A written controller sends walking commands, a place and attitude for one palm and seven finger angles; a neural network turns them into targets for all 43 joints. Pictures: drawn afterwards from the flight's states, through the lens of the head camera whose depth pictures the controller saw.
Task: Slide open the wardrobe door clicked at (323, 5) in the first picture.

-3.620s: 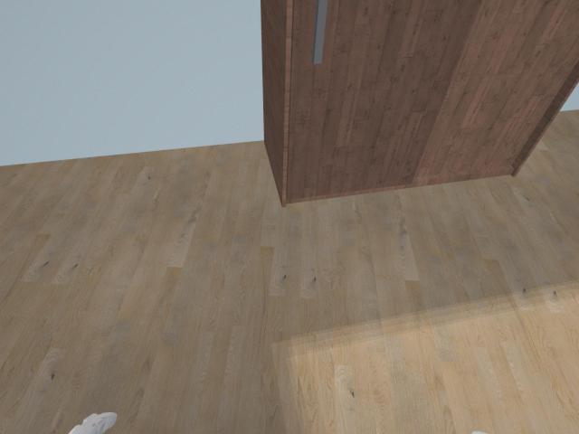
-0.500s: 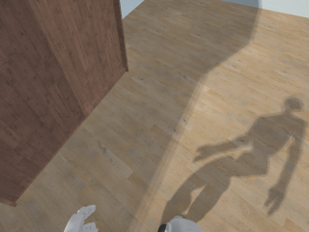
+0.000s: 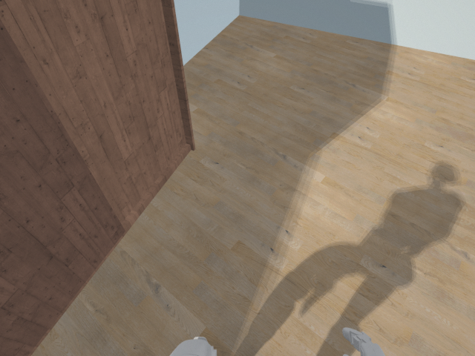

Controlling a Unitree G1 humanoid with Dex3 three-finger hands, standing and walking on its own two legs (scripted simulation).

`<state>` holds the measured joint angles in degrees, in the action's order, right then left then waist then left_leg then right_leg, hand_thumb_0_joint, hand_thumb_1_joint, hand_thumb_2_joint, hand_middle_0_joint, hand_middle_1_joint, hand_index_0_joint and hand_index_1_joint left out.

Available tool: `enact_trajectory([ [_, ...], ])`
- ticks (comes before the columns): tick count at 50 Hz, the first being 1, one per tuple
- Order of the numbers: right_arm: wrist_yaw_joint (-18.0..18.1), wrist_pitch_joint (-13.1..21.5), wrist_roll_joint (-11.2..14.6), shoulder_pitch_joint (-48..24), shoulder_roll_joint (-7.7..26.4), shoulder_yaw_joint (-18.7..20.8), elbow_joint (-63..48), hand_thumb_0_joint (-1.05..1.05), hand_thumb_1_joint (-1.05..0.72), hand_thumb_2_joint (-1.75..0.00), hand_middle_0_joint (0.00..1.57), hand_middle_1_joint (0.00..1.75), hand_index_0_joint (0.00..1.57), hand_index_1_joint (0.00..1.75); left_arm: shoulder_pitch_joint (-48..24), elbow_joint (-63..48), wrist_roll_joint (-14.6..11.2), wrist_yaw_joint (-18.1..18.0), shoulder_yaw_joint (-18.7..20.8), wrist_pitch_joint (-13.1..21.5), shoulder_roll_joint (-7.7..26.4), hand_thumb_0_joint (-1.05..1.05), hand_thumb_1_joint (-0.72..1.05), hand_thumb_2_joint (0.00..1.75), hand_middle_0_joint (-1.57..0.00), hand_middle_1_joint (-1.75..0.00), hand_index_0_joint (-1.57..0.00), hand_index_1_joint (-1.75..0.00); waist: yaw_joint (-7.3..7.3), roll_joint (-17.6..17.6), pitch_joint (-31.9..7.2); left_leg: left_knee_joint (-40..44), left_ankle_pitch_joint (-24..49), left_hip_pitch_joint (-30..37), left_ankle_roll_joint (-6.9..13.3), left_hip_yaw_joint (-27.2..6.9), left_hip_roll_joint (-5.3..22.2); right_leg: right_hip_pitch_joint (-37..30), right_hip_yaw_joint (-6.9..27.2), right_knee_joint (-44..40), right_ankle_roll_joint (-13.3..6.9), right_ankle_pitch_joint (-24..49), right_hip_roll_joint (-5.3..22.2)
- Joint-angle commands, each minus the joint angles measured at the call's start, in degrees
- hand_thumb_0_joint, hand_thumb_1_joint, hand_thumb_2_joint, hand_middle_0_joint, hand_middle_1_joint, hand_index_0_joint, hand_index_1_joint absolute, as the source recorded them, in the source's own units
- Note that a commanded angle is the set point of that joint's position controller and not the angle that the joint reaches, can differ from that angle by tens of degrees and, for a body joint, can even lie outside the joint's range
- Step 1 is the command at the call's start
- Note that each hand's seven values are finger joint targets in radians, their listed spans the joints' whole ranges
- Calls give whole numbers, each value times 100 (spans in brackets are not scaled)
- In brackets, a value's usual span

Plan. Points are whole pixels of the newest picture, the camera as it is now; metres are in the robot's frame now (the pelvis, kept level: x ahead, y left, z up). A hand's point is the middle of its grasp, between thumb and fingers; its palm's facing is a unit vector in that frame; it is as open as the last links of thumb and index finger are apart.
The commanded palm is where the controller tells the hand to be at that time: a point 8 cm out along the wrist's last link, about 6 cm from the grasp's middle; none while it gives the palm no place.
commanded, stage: turn to face it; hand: left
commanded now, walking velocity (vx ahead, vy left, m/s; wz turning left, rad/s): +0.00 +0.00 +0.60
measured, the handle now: out of the picture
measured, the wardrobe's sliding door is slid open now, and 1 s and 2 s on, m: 0.00 0.00 0.00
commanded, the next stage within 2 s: none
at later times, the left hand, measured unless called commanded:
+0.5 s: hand (122, 346) +0.14 +0.24 -0.16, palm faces +0.22 -0.95 -0.22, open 7.3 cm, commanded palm none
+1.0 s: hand out of the picture +0.00 +0.17 -0.15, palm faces +0.52 -0.81 -0.27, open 7.4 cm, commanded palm none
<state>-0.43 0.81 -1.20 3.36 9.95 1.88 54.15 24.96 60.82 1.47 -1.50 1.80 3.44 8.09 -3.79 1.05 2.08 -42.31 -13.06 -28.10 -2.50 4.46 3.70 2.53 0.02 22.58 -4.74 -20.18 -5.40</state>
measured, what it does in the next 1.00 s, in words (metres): steps on the spot, turning left: left foot, then right foot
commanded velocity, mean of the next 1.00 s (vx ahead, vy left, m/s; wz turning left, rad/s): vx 0.00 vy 0.00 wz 0.60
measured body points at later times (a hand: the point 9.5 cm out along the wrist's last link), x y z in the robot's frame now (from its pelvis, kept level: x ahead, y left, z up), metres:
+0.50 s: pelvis +0.06 +0.02 +0.01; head +0.09 +0.05 +0.45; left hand +0.13 +0.29 -0.14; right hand +0.11 -0.23 -0.13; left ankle +0.09 +0.10 -0.73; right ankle +0.07 -0.14 -0.68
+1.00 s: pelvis +0.06 -0.02 +0.00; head +0.10 -0.02 +0.45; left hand -0.03 +0.21 -0.13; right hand +0.27 -0.22 -0.15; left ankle -0.03 +0.11 -0.66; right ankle +0.07 -0.13 -0.73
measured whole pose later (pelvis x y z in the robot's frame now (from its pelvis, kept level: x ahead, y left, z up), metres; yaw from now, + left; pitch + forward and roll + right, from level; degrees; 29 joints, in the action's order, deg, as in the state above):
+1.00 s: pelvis +0.06 -0.02 +0.00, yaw +32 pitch -1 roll +2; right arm -1.1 -5.4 -1.5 9.5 16.6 5.7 54.2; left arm 14.9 51.4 1.5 -1.3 1.5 -0.5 10.3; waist 0.7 1.0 5.4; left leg -61.6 -22.6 -27.7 -5.3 0.3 2.7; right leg 8.5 -11.9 29.5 -0.3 -19.8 6.4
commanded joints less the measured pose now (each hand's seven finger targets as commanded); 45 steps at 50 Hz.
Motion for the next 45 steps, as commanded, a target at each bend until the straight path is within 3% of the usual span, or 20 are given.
enact_trajectory([
  [1, 90, 187, 43, 1083, 372, 29, 163, 0, -90, -90, 20, 30, 20, 30, 56, -75, -100, -143, 134, 82, 838, 0, 90, 90, -20, -30, -20, -30, 651, -513, -638, 1603, 1512, 1766, 289, 64, -348, -211, 295, 1278, 115, 5777, 1395],
  [2, 132, 208, -14, 1619, 728, 95, 292, 0, -90, -90, 20, 30, 20, 30, 143, -89, -159, -136, 105, 58, 739, 0, 90, 90, -20, -30, -20, -30, 822, 73, -1006, 1361, 3618, 3088, 639, -570, 384, 796, 27, 2306, 386, 4297, 1062],
  [3, 139, 208, -12, 2049, 1098, 161, 371, 0, -90, -90, 20, 30, 20, 30, 436, -110, -235, -137, 37, 52, 526, 0, 90, 90, -20, -30, -20, -30, 795, 1202, -1509, 1198, 6428, 4139, 1480, -2016, 1799, 2069, -314, 3893, 626, 22, 496],
  [4, 161, 96, 97, 1880, 1127, 118, 346, 0, -90, -90, 20, 30, 20, 30, 341, -190, -196, -165, 32, 2, 592, 0, 90, 90, -20, -30, -20, -30, 609, 1085, -1198, 1562, 6610, 3492, 1881, -2204, 2114, 2134, 27, 4512, 652, -1641, 587],
  [5, 200, 81, 89, 1543, 972, 88, 314, 0, -90, -90, 20, 30, 20, 30, 68, -160, -146, -187, 77, -89, 658, 0, 90, 90, -20, -30, -20, -30, 535, 754, -755, 1986, 5446, 2774, 1850, -2191, 1892, 2190, 204, 4543, 715, -1410, 731],
  [7, 212, 47, 59, 1033, 806, 63, 124, 0, -90, -90, 20, 30, 20, 30, -406, -269, -72, -96, 176, -225, 616, 0, 90, 90, -20, -30, -20, -30, 383, 556, -1, 2420, 3375, 1600, 1536, -1950, 1448, 2278, 137, 4439, 778, -1006, 970],
  [9, 181, 16, 44, 832, 797, 99, 62, 0, -90, -90, 20, 30, 20, 30, -396, -280, -53, -32, 232, -334, 591, 0, 90, 90, -20, -30, -20, -30, 236, 424, 0, 2624, 2186, 1141, 1293, -1649, 1051, 2065, 26, 4205, 800, -506, 966],
  [13, 146, -28, 26, 929, 902, 244, -66, 0, -90, -90, 20, 30, 20, 30, -533, -442, -10, -22, 342, -470, 542, 0, 90, 90, -20, -30, -20, -30, 277, 507, -279, 2887, 551, 1067, 1165, -1795, 808, 2304, -12, 4067, 894, 65, 969],
  [18, 133, -74, -2, 1234, 1044, 365, -77, 0, -90, -90, 20, 30, 20, 30, -1300, -829, -26, -5, 395, -492, 670, 0, 90, 90, -20, -30, -20, -30, 466, 633, -334, 2755, 438, 1474, 1253, -2309, 758, 2687, 51, 3490, 978, 34, 926],
  [24, 151, -125, -28, 1585, 1198, 480, -89, 0, -90, -90, 20, 30, 20, 30, -1925, -1225, -72, -11, 366, -474, 761, 0, 90, 90, -20, -30, -20, -30, 650, 712, -522, 2380, 1593, 2007, 1373, -2922, 792, 2611, 155, 2723, 962, -500, 699],
  [29, 127, -199, -25, 1338, 1318, 543, -250, 0, -90, -90, 20, 30, 20, 30, -1603, -1287, -148, -51, 327, -465, 859, 0, 90, 90, -20, -30, -20, -30, 490, 803, -739, 2138, 1929, 1662, 1236, -3161, 581, 1565, 193, 1468, 827, -364, 457],
  [31, 92, -222, 14, 1179, 1245, 552, -323, 0, -90, -90, 20, 30, 20, 30, -1285, -1243, -167, -77, 362, -427, 959, 0, 90, 90, -20, -30, -20, -30, 326, 642, -855, 1930, 1480, 1167, 857, -2953, 246, 559, 94, 123, 751, 448, 490],
  [32, 58, -232, 69, 1131, 1080, 540, -362, 0, -90, -90, 20, 30, 20, 30, -1079, -1213, -138, -106, 408, -401, 1220, 0, 90, 90, -20, -30, -20, -30, 234, 135, -875, 1509, 492, 338, 537, -2569, -23, -323, 488, -507, 585, 694, 1050],
  [33, 52, -240, 114, 1221, 691, 491, -490, 0, -90, -90, 20, 30, 20, 30, -1120, -1293, -53, -145, 482, -365, 1704, 0, 90, 90, -20, -30, -20, -30, 238, -1520, -725, 255, -1267, -911, 81, -1426, -747, -892, 1983, -1034, 70, 414, 2619],
  [34, 77, -231, 8, 1177, 910, 539, -568, 0, -90, -90, 20, 30, 20, 30, -1341, -1418, -42, -139, 455, -389, 1849, 0, 90, 90, -20, -30, -20, -30, 273, -1550, -593, -1033, -2000, -932, -43, -870, -889, -67, 2296, -919, -427, 1221, 3455],
  [35, 33, -275, -35, 1192, 945, 560, -553, 0, -90, -90, 20, 30, 20, 30, -1635, -1525, -49, -144, 390, -392, 1673, 0, 90, 90, -20, -30, -20, -30, 442, -939, -371, -1947, -1710, -695, 3, -951, -687, 593, 1686, -808, -509, 1528, 3240],
  [36, 5, -360, -46, 1229, 896, 555, -386, 0, -90, -90, 20, 30, 20, 30, -1895, -1557, -79, -139, 364, -326, 1392, 0, 90, 90, -20, -30, -20, -30, 618, -1116, -158, -2322, -1401, -666, -51, -984, -504, 831, 1281, -786, -265, 1733, 2767],
  [37, -28, -391, -36, 1292, 878, 538, -275, 0, -90, -90, 20, 30, 20, 30, -2006, -1557, -91, -109, 296, -306, 1269, 0, 90, 90, -20, -30, -20, -30, 699, -946, 29, -2617, -1054, -645, -118, -821, -404, 887, 805, -623, -135, 2072, 2447],
  [39, -82, -398, -5, 1318, 801, 511, -270, 0, -90, -90, 20, 30, 20, 30, -1779, -1491, -97, -84, 234, -259, 1107, 0, 90, 90, -20, -30, -20, -30, 692, -951, 142, -2809, -700, -755, -201, -605, -348, 710, 113, -342, 49, 3134, 2183],
  [45, -94, -469, -11, 499, 814, 412, -497, 0, -90, -90, 20, 30, 20, 30, -816, -1242, -36, -72, 279, -260, 1331, 0, 90, 90, -20, -30, -20, -30, 284, -1108, 44, -2356, -847, -789, -325, -342, -176, -2, -154, -74, -50, 3872, 2344],
])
